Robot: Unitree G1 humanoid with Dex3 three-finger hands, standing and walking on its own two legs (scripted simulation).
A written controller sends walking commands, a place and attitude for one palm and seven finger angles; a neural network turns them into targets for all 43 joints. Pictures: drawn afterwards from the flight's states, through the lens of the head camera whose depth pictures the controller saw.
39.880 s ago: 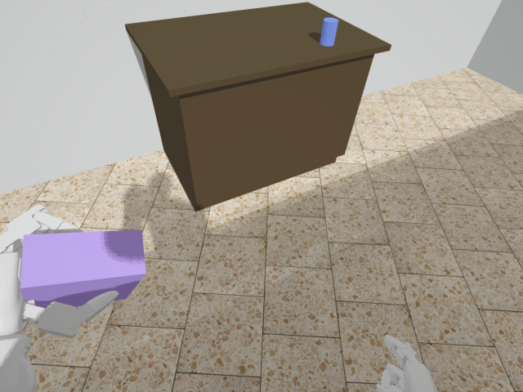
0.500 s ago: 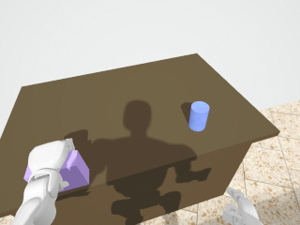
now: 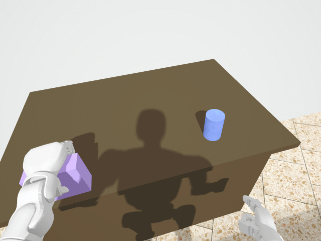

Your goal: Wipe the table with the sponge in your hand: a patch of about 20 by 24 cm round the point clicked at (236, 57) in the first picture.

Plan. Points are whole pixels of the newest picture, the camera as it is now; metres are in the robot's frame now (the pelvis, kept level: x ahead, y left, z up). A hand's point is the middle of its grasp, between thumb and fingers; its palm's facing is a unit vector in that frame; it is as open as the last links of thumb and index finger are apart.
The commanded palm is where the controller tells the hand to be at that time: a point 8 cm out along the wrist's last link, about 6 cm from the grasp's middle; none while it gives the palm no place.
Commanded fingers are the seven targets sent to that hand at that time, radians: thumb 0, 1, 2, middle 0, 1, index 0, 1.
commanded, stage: lift the sponge slowly off the table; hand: left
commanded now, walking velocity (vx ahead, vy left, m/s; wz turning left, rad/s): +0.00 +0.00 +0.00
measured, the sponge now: (62, 182) +0.23 +0.31 +0.02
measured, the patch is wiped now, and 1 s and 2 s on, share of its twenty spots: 0.95 0.95 0.95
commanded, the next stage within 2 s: bring the sponge back beside the body in 1.36 s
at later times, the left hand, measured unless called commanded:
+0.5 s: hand (57, 162) +0.25 +0.30 +0.10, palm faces +0.01 -0.09 -1.00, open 9.5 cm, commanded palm +0.22 +0.29 +0.17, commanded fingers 0.00 0.10 1.30 -1.20 -1.60 -1.20 -1.60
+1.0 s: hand (57, 152) +0.26 +0.29 +0.12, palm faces +0.02 -0.07 -1.00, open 9.5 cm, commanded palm +0.23 +0.29 +0.21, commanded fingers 0.00 0.10 1.30 -1.20 -1.60 -1.20 -1.60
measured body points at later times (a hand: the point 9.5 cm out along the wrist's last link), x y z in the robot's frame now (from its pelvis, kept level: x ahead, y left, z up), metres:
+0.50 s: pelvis -0.01 +0.00 +0.00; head -0.04 -0.04 +0.45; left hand +0.24 +0.30 +0.15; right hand +0.23 -0.20 -0.08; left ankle +0.04 +0.13 -0.74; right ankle -0.03 -0.11 -0.74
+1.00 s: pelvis -0.01 +0.00 +0.00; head -0.03 -0.05 +0.45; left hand +0.25 +0.29 +0.18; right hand +0.24 -0.21 -0.08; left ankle +0.04 +0.13 -0.74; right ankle -0.03 -0.11 -0.74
